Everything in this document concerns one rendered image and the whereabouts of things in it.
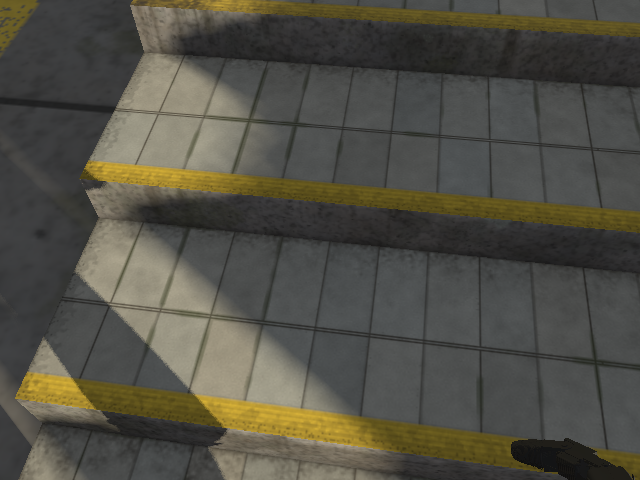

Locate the robot right hand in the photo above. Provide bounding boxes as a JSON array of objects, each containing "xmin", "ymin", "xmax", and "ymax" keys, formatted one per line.
[{"xmin": 511, "ymin": 438, "xmax": 635, "ymax": 480}]

